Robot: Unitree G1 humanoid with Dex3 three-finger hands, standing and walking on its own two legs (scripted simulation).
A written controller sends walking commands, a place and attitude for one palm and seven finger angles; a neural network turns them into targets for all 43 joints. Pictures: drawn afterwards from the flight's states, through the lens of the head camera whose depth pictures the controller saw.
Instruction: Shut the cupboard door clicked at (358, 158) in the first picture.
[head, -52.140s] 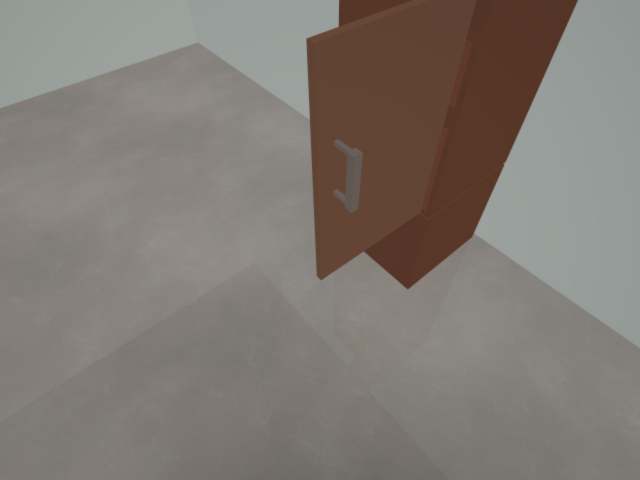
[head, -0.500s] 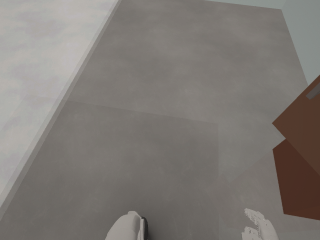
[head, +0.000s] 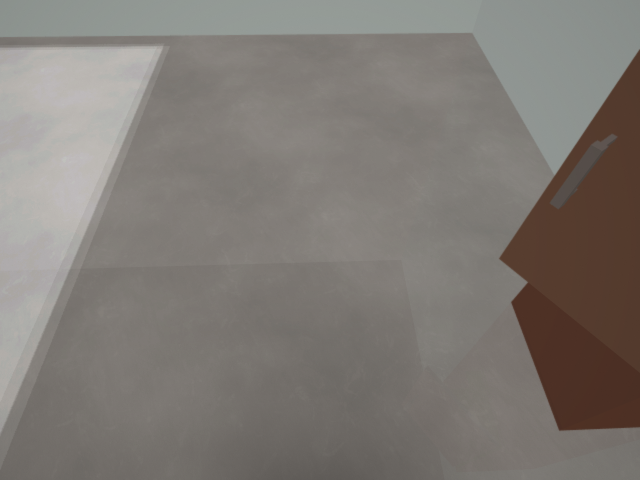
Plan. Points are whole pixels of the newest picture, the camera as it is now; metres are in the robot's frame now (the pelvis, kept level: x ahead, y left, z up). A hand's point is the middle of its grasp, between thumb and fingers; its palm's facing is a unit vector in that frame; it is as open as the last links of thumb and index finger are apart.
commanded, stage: turn to face it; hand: left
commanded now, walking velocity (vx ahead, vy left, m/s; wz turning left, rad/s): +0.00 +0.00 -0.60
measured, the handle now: (582, 172) +0.62 -0.41 +0.00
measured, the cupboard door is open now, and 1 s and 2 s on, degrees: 35 35 35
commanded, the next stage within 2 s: take the last steps up to it in 1.36 s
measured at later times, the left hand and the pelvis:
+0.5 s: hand (184, 424) +0.20 +0.22 -0.16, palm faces -0.25 -0.94 -0.22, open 7.4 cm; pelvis +0.03 +0.04 +0.01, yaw -17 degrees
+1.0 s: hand (230, 421) +0.21 +0.16 -0.16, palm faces -0.53 -0.82 -0.22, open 7.4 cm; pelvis +0.04 +0.04 +0.00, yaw -34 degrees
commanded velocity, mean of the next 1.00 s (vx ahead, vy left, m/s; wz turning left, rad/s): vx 0.00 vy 0.00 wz -0.58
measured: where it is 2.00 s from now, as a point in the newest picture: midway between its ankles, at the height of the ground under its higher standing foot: outside the picture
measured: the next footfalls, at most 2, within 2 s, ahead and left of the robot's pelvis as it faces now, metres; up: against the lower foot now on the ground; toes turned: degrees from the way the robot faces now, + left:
left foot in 0.36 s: +0.12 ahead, +0.14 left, +0.00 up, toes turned -9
right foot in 0.72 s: +0.00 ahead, -0.10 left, +0.00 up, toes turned -29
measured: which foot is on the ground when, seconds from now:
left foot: down 0.00-0.02, up 0.04-0.34, down 0.36-0.72, up 0.74-1.00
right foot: down 0.00-0.36, up 0.38-0.70, down 0.72-1.00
